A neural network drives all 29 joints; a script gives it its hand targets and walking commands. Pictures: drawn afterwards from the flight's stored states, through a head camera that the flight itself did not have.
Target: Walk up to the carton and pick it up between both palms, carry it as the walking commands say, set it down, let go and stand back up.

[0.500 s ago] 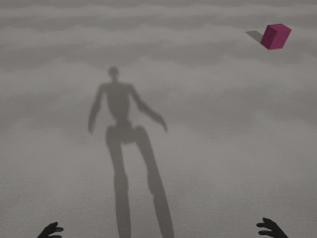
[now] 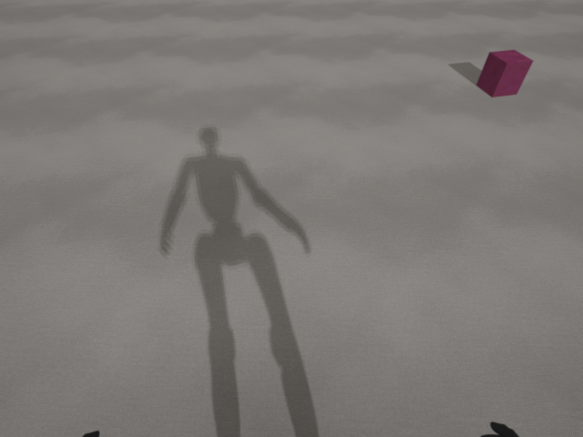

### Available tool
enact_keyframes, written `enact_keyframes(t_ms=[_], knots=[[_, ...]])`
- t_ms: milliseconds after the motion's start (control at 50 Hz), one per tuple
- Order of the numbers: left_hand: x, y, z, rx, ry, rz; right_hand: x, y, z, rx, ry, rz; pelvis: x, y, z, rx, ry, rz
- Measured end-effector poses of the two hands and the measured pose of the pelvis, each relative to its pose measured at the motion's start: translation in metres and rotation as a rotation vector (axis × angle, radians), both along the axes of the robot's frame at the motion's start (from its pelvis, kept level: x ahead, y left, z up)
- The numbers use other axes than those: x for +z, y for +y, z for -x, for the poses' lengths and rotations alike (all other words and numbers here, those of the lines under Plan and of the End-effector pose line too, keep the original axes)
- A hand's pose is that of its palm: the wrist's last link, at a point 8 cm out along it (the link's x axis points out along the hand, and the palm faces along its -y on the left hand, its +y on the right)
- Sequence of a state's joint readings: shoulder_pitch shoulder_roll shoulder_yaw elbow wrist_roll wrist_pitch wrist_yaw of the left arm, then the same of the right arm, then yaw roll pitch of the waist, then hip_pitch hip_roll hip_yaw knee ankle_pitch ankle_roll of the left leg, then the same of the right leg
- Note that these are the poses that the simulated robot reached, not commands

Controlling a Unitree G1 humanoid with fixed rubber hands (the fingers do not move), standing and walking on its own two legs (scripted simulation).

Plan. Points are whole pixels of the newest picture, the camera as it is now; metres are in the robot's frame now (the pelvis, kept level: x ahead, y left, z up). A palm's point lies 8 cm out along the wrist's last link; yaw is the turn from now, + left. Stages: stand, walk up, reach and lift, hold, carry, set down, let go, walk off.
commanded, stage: stand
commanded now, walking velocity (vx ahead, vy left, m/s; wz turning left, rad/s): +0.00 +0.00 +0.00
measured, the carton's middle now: (503, 73) +2.60 -1.60 -0.65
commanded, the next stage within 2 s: walk up in 1.08 s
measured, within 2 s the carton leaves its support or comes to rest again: neither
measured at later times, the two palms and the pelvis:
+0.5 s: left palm out of the picture +0.10 +0.31 -0.10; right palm out of the picture +0.11 -0.31 -0.10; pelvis +0.00 +0.00 +0.00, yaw +0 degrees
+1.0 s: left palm out of the picture +0.11 +0.31 -0.10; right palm out of the picture +0.11 -0.31 -0.10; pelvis +0.01 +0.00 +0.00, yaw +0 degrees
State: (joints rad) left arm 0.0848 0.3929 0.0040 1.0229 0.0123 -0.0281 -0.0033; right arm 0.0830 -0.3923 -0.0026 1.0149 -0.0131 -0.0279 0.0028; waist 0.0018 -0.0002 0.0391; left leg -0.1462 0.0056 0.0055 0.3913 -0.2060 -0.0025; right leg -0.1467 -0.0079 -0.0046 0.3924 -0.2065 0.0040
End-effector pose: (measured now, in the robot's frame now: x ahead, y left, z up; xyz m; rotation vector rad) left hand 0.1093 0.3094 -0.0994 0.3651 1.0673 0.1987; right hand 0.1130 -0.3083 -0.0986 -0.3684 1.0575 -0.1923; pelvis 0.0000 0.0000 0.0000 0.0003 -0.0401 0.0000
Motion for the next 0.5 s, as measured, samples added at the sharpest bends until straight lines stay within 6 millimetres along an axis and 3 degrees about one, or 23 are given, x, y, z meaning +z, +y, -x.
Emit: enact_keyframes(t_ms=[500], knots=[[-0.0010, 0.0027, 0.0060, 0.019, 0.040, -0.005, -0.0011, -0.0035, 0.0067, -0.018, 0.041, 0.007, 0.0025, -0.0001, -0.0029, 0.001, 0.002, 0.000]])
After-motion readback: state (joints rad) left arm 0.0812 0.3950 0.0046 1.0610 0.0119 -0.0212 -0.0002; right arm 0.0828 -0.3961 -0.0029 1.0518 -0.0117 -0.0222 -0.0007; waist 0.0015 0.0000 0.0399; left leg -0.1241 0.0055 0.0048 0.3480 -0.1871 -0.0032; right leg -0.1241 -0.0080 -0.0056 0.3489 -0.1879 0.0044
